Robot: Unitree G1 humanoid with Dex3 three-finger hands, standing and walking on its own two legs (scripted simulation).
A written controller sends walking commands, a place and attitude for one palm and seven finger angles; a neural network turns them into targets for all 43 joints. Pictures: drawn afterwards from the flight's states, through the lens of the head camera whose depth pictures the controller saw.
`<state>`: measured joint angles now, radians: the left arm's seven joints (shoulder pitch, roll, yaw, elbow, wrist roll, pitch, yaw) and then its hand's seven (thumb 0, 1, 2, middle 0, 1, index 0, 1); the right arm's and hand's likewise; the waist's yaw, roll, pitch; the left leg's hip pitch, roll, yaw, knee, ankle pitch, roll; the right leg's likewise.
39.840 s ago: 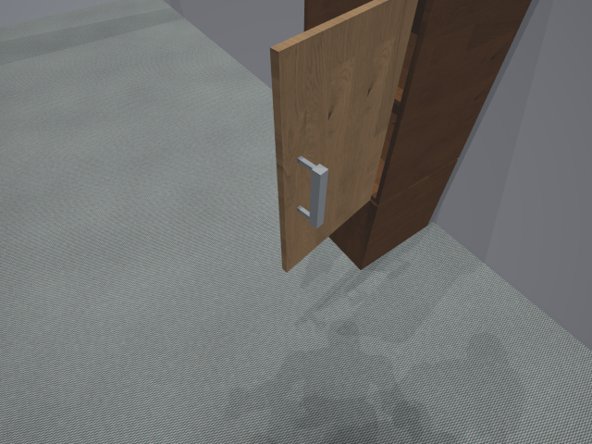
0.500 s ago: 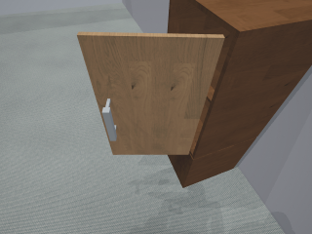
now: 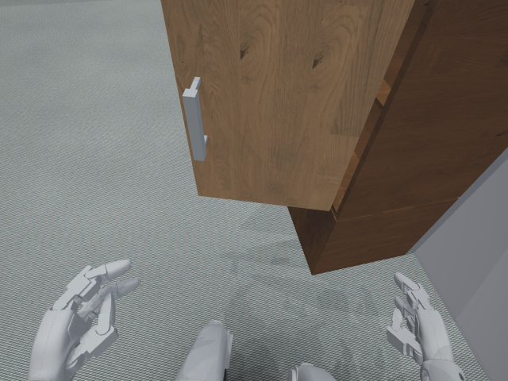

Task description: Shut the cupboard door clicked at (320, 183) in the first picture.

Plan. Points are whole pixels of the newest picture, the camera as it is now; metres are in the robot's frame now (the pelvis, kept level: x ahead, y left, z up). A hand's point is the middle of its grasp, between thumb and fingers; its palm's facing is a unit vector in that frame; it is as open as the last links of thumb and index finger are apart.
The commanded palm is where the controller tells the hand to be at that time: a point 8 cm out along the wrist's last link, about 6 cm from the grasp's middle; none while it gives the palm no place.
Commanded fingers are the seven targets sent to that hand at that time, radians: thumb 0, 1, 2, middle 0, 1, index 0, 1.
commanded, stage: raise the hand and make a fist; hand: left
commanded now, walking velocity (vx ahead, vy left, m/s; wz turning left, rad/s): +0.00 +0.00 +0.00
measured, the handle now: (198, 121) +0.56 +0.19 +0.07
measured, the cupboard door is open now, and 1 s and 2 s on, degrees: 70 70 70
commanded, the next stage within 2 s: bring the fist close to the handle in 1.42 s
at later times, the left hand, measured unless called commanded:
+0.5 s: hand (115, 276) +0.23 +0.23 +0.07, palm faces +0.02 -1.00 -0.03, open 3.6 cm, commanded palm +0.20 +0.27 +0.06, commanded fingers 0.00 0.90 0.90 -1.12 -1.30 -1.12 -1.30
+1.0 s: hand (106, 279) +0.22 +0.23 +0.07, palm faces +0.01 -1.00 -0.03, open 3.1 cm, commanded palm +0.20 +0.28 +0.07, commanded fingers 0.00 0.90 0.90 -1.30 -1.50 -1.30 -1.50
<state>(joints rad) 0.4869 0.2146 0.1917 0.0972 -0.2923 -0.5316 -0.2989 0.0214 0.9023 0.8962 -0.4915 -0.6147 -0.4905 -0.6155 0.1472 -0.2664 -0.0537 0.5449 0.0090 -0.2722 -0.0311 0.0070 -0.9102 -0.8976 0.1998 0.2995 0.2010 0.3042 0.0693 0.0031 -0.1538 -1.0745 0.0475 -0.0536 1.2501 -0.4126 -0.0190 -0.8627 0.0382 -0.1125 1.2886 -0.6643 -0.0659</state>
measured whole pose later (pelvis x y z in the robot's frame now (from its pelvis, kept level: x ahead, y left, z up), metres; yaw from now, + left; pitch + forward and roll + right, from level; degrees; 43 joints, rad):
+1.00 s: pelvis +0.00 +0.04 +0.02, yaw -1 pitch +14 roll -5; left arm 0.41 0.26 0.13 -0.08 -0.26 -0.36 -0.19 0.02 0.90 0.90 -1.29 -1.49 -1.29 -1.49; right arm 0.24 -0.22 0.04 0.49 0.00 -0.18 -0.04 0.01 -0.91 -0.90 0.21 0.30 0.21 0.31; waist 0.01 0.04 -0.15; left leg -1.04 0.04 -0.04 1.18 -0.39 0.03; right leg -0.81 0.03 -0.09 1.16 -0.59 0.00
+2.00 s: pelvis +0.02 +0.03 +0.02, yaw -2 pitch +16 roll -3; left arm 0.01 0.22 0.12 0.20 -0.22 -0.34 -0.11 0.02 0.90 0.90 -1.30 -1.50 -1.30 -1.50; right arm 0.26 -0.24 0.02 0.57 0.00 -0.15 -0.04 0.01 -0.91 -0.90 0.20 0.30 0.20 0.30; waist -0.02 0.05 -0.16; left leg -1.04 0.05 -0.01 1.16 -0.40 0.02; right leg -0.83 0.04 -0.06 1.16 -0.61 -0.02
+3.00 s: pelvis +0.02 +0.02 +0.02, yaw -3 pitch +19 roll -2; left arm -0.55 0.25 0.24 0.88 -0.13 -0.53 -0.08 0.02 0.90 0.90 -1.31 -1.50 -1.30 -1.50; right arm 0.31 -0.25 -0.02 0.67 -0.01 -0.02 0.01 0.00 -0.91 -0.90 0.20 0.30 0.20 0.30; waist -0.07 0.04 -0.16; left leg -1.08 0.06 0.00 1.13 -0.38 0.00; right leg -0.89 0.05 -0.05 1.16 -0.60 -0.03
